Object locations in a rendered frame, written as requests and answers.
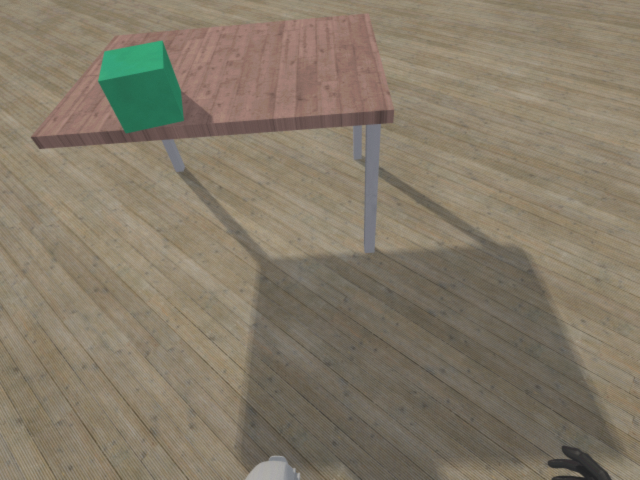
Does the robot right hand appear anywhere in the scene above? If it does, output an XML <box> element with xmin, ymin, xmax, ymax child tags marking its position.
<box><xmin>548</xmin><ymin>446</ymin><xmax>612</xmax><ymax>480</ymax></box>

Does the table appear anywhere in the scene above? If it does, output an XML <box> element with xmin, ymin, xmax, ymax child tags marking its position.
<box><xmin>31</xmin><ymin>13</ymin><xmax>394</xmax><ymax>253</ymax></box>

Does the carton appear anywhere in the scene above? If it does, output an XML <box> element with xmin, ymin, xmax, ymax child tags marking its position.
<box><xmin>98</xmin><ymin>41</ymin><xmax>184</xmax><ymax>133</ymax></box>

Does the robot left shin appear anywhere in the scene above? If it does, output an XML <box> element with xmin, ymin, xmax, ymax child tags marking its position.
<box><xmin>268</xmin><ymin>456</ymin><xmax>288</xmax><ymax>464</ymax></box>

